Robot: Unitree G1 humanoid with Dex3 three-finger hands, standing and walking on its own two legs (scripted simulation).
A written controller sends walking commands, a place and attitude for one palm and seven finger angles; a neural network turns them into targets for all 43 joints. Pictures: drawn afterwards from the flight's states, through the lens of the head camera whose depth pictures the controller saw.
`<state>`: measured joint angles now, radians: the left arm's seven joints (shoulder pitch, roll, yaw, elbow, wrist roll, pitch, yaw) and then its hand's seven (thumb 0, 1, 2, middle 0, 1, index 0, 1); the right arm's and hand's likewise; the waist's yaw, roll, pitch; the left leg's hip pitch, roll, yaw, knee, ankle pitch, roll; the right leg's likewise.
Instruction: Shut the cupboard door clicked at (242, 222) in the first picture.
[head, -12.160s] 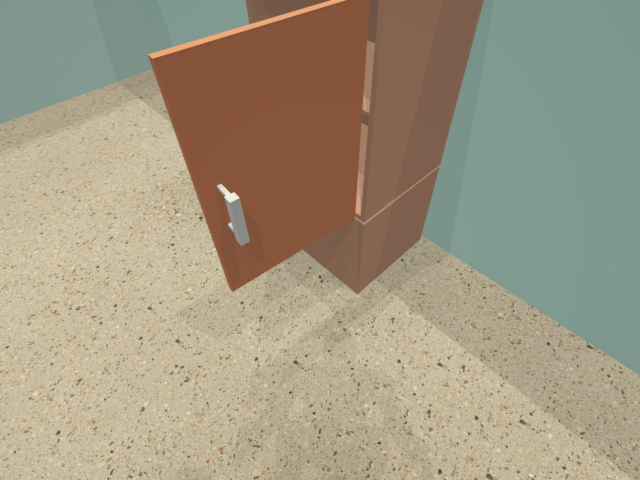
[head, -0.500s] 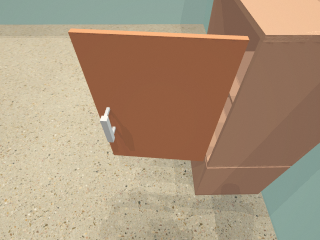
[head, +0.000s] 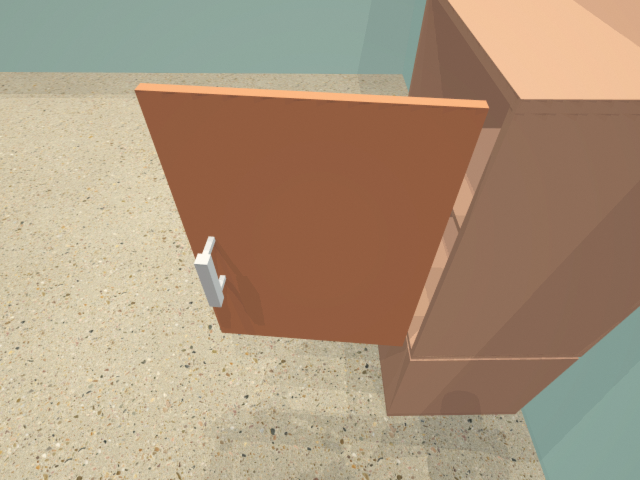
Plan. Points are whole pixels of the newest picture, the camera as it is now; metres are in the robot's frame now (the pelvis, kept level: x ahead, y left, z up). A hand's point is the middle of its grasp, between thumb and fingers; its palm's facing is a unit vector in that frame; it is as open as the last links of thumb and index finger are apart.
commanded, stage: come to a stop and stand still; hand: left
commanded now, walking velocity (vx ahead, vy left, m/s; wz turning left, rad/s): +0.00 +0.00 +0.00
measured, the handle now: (213, 272) +0.45 +0.22 -0.07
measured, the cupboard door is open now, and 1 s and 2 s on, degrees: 85 85 85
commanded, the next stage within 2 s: look again from close up in 0.96 s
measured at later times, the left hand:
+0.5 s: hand out of the picture +0.02 +0.25 -0.16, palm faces -0.01 -0.97 -0.26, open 7.4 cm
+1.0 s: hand out of the picture +0.00 +0.28 -0.17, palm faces -0.03 -0.97 -0.24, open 7.4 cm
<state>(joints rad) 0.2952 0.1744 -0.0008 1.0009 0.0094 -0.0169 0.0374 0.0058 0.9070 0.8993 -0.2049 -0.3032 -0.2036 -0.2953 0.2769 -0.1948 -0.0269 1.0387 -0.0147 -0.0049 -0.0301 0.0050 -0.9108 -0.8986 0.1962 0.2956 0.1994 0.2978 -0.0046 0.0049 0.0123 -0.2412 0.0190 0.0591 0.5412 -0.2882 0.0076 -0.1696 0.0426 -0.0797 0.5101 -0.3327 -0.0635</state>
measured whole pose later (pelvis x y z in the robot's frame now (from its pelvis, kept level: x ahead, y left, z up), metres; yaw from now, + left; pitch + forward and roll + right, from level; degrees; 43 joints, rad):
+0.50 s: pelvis -0.02 +0.05 +0.01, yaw -1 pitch -2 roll +0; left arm 0.24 0.24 -0.01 1.04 0.01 0.00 0.02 0.01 0.91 0.90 -0.20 -0.30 -0.20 -0.30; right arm 0.14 -0.24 0.00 1.08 -0.01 -0.01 -0.01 0.00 -0.91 -0.90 0.20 0.30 0.20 0.30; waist 0.01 0.00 0.04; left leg -0.18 -0.04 0.10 0.41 -0.21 0.08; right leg -0.13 -0.02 -0.04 0.42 -0.26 0.00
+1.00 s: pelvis -0.02 +0.08 +0.01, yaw -1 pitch -2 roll +0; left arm 0.23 0.23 -0.01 1.10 0.02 0.01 0.03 0.00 0.91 0.90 -0.20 -0.30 -0.20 -0.30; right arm 0.19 -0.22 -0.01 1.14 -0.01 -0.01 -0.01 0.00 -0.91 -0.90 0.20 0.30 0.20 0.30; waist 0.00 -0.02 0.06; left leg -0.15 -0.10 0.11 0.33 -0.16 0.12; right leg -0.13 -0.07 -0.03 0.40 -0.23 0.05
